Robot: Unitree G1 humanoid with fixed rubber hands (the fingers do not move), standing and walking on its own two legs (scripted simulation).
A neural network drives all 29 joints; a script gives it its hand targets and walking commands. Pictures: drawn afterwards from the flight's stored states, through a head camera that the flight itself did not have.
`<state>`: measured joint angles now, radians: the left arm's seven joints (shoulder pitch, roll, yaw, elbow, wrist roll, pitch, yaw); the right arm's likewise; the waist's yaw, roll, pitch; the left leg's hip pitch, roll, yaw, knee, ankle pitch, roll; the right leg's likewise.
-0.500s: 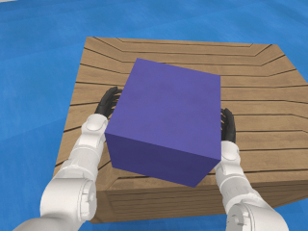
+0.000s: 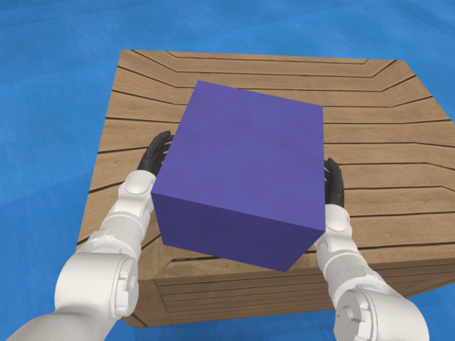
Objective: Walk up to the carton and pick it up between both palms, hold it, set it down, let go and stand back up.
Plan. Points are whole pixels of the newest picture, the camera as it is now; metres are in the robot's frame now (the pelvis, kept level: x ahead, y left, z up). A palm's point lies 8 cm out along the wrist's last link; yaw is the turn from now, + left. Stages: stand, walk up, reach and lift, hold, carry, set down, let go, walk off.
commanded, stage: set down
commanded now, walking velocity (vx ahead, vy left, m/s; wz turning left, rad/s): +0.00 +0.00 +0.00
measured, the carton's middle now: (241, 176) +0.41 -0.04 +0.01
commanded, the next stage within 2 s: none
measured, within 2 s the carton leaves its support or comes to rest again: neither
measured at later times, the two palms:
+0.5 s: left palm (123, 204) +0.37 +0.18 -0.01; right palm (334, 241) +0.28 -0.20 -0.01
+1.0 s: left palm (90, 232) +0.31 +0.22 +0.02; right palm (348, 261) +0.23 -0.20 +0.03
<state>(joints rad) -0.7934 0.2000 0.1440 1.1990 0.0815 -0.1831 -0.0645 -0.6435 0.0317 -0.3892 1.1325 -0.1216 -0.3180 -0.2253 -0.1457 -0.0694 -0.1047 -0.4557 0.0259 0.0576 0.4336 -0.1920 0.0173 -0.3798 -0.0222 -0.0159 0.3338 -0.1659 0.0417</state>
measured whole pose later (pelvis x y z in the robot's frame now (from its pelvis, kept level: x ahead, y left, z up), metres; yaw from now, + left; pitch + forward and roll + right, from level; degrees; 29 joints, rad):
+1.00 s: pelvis -0.06 +0.01 -0.01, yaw +0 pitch +2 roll -2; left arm -0.47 0.42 -0.07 0.95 -0.31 -0.05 -0.10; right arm -0.32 0.03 -0.12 0.64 0.14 0.00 -0.28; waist -0.14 -0.03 -0.05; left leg -0.39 0.03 0.06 0.52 -0.17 0.03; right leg -0.32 -0.02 -0.01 0.43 -0.15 0.04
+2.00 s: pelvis -0.06 +0.01 -0.01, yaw +0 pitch -3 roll -2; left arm 0.16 0.50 -0.05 0.17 -0.38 0.10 -0.10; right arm 0.31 0.03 -0.04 -0.15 0.14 0.31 -0.33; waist -0.03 -0.03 0.04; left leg -0.28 0.03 0.06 0.52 -0.19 0.03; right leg -0.21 -0.02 -0.01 0.43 -0.17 0.04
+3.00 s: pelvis -0.03 +0.00 +0.00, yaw +0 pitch -2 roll -1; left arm 0.27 0.42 -0.05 0.15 -0.27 0.20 -0.06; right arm 0.33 0.00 -0.04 0.06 0.14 0.19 -0.15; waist -0.02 0.02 0.12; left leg -0.22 0.03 0.06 0.48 -0.22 0.02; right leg -0.16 -0.02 -0.01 0.41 -0.20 0.04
